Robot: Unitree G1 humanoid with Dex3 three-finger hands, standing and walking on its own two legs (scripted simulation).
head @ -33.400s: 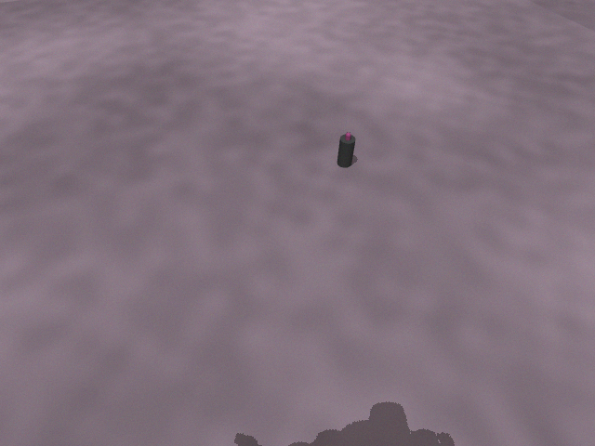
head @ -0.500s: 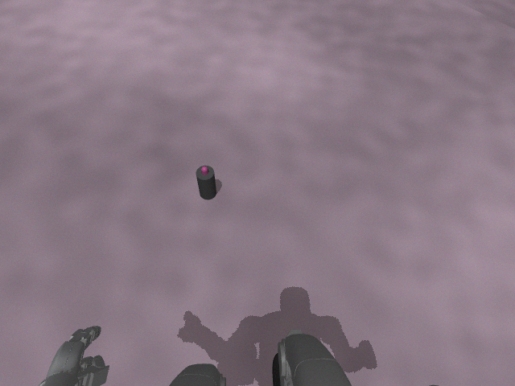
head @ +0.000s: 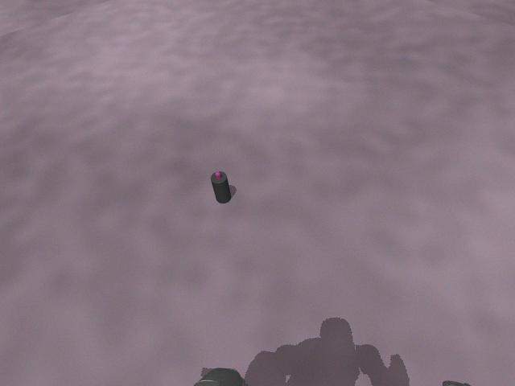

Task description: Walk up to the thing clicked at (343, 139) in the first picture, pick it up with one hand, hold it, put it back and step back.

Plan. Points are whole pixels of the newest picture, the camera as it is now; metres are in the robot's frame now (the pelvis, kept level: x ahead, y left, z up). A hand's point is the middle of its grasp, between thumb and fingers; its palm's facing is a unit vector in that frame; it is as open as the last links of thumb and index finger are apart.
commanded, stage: step back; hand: left
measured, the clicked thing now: (220, 185) +1.02 +0.28 -0.67
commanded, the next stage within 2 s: stand in 0.92 s
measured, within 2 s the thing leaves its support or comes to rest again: neither
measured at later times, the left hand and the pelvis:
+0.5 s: hand out of the picture +0.07 +0.26 -0.14, palm faces +0.06 -0.92 -0.40, open 7.4 cm; pelvis +0.01 -0.01 +0.00, yaw +3 degrees
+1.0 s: hand out of the picture +0.11 +0.29 -0.15, palm faces +0.07 -0.94 -0.35, open 7.4 cm; pelvis +0.04 +0.02 +0.00, yaw +3 degrees
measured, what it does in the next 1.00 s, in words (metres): steps on the spot: left foot, then right foot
